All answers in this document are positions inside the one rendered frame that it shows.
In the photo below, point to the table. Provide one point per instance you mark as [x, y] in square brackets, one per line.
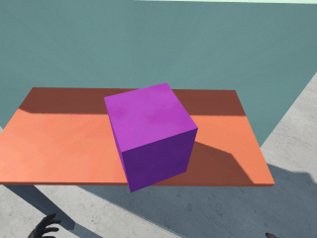
[63, 136]

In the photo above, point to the left robot hand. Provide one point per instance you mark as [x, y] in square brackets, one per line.
[41, 229]

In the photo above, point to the carton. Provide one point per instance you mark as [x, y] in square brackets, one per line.
[153, 133]

